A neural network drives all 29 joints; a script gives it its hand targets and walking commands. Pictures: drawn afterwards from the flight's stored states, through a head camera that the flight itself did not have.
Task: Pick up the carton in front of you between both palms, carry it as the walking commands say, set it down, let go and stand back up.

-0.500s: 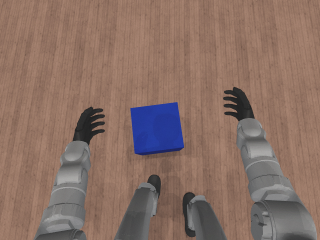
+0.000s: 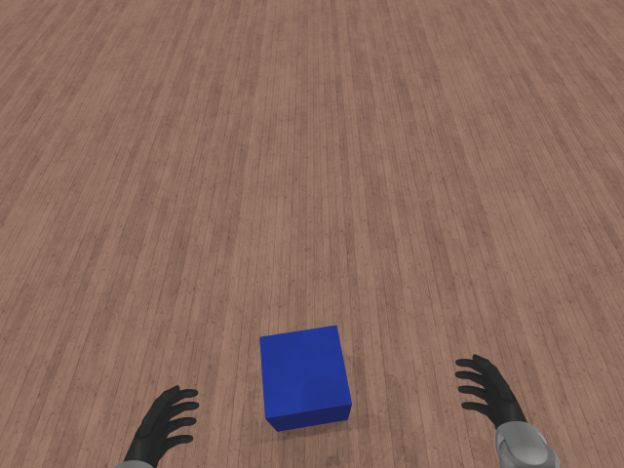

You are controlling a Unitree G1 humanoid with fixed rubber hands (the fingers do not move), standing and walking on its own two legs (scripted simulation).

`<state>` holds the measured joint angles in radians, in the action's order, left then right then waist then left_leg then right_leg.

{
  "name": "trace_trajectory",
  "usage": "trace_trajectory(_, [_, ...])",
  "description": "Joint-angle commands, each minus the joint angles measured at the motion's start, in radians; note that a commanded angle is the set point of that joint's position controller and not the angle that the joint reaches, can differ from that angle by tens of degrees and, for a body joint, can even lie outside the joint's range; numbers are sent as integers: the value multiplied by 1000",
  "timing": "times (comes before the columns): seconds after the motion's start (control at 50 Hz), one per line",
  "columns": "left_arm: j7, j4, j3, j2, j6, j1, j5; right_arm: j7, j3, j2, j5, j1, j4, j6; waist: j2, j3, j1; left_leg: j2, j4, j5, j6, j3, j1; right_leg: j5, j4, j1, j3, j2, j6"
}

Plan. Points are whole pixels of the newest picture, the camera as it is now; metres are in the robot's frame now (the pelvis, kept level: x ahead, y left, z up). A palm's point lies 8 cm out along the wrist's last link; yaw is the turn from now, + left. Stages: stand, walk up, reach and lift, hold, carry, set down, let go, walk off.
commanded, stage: let go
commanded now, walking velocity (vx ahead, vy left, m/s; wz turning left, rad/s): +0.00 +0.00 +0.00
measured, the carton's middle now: (305, 380) +0.38 +0.08 -0.64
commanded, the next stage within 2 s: stand in 0.58 s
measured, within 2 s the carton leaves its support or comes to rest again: neither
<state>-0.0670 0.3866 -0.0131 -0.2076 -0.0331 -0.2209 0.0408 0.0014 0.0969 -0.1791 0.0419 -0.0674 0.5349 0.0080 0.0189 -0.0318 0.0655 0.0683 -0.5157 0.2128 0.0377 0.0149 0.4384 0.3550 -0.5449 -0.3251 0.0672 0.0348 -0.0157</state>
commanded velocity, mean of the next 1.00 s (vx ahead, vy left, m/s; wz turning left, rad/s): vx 0.00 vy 0.00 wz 0.00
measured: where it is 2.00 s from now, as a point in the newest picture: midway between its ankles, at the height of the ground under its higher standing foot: outside the picture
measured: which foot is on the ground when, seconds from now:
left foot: down 0.00-1.00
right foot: down 0.00-1.00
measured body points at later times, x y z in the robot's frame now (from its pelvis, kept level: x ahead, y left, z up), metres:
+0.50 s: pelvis +0.00 -0.03 +0.00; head +0.01 -0.02 +0.45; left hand +0.17 +0.22 -0.07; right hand +0.17 -0.26 -0.07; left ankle +0.02 +0.09 -0.73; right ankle -0.05 -0.11 -0.73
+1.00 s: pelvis +0.05 +0.00 -0.01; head +0.05 +0.01 +0.44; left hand +0.13 +0.26 -0.12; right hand +0.15 -0.26 -0.12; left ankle +0.02 +0.09 -0.73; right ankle -0.05 -0.11 -0.73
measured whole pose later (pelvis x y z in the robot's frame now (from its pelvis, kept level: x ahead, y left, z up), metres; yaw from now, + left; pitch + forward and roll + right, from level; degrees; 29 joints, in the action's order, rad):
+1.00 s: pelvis +0.05 +0.00 -0.01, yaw +3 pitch +4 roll +1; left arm 0.05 0.69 0.00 -0.28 0.04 -0.34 -0.03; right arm 0.02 0.00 -0.23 0.02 -0.33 0.77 -0.04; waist -0.04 0.09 0.01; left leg 0.09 -0.60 0.34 0.04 0.07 0.33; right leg 0.46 -0.55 -0.15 0.01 0.02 -0.03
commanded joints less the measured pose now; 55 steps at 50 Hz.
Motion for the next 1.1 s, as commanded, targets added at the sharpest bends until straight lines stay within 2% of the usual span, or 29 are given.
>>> trace_trajectory(0.0, [1,-85,-29,-95,7,15,3,-13,5,-87,-12,-29,-121,-6,-74,170,-42,-54,29,-331,-55,32,-463,-229,149,-82,-22,-28,18])
trace_trajectory(0.04, [2,-73,-34,-100,-4,10,-2,-24,-5,-95,-19,-58,-139,8,-79,138,-51,-46,45,-315,-54,29,-475,-258,166,-53,-21,-34,22])
trace_trajectory(0.12, [4,-60,-49,-109,-34,-7,-24,-45,-29,-99,-37,-97,-173,40,-56,82,-46,-32,63,-281,-48,20,-492,-282,194,-13,-13,-44,21])
trace_trajectory(0.2, [5,-54,-61,-118,-63,-8,-45,-59,-42,-102,-50,-110,-195,69,-33,32,-40,-24,72,-240,-44,7,-495,-282,215,12,-4,-51,20])
trace_trajectory(0.28, [2,-54,-66,-121,-82,12,-53,-64,-42,-105,-51,-99,-204,89,-34,-4,-42,-23,71,-198,-40,-1,-499,-259,225,19,3,-57,19])
trace_trajectory(0.32, [-1,-56,-67,-121,-87,20,-52,-63,-40,-107,-46,-99,-205,95,-44,-13,-47,-23,68,-187,-38,-3,-508,-253,228,18,6,-60,19])
trace_trajectory(0.34, [24,-88,-74,-156,-141,56,-72,-43,-47,-116,-61,-143,-135,72,-21,33,-60,-6,32,-158,-46,-8,-458,-346,194,80,32,-75,20])
trace_trajectory(0.36, [33,-84,-60,-147,-156,42,-61,-31,-51,-119,-65,-131,-153,68,-57,27,-64,-7,32,-143,-41,-3,-435,-392,174,93,25,-68,29])
trace_trajectory(0.46, [47,-87,-53,-141,-180,51,-46,-17,-60,-122,-65,-100,-170,77,-82,8,-63,-4,29,-135,-30,5,-402,-400,164,94,20,-68,30])
trace_trajectory(0.56, [56,-93,-51,-138,-195,55,-40,-19,-56,-127,-64,-110,-156,92,-63,4,-70,-10,32,-161,-29,17,-418,-373,162,76,3,-59,21])
trace_trajectory(0.58, [79,48,-49,-168,-55,-23,-89,8,-39,-198,11,-275,16,30,-114,22,-70,-130,125,140,-58,117,-189,228,185,79,8,-87,9])
trace_trajectory(0.6, [92,55,-45,-161,-3,-55,-109,22,-22,-242,17,-248,9,4,-67,-66,-54,-128,160,242,-61,146,-103,287,196,67,61,-93,-10])
trace_trajectory(0.62, [96,78,-42,-159,34,-45,-115,23,-27,-216,15,-206,13,-17,-44,-77,-53,-121,157,224,-55,155,-64,252,186,60,84,-105,-21])
trace_trajectory(0.66, [98,107,-34,-164,79,-30,-105,12,-41,-164,-3,-195,40,-53,-11,-9,-58,-107,129,96,-38,156,-80,137,175,99,109,-125,-30])
trace_trajectory(0.76, [100,169,-28,-173,112,-55,-82,3,-52,-166,-15,-223,114,-89,-17,147,-56,-111,35,-247,-8,172,-162,-234,89,179,71,-120,-9])
trace_trajectory(0.82, [106,200,-21,-176,103,-100,-74,10,-56,-173,-18,-263,148,-81,-22,151,-52,-105,0,-293,0,168,-156,-349,54,193,51,-120,-6])
trace_trajectory(0.96, [120,250,-10,-179,77,-163,-65,25,-66,-176,-24,-305,187,-58,-39,116,-50,-93,-51,-340,20,166,-139,-457,14,180,14,-115,-12])
trace_trajectory(1.08, [128,290,-6,-181,59,-189,-61,35,-72,-172,-26,-318,211,-41,-30,99,-51,-90,-72,-376,38,172,-146,-432,3,175,-9,-105,-17])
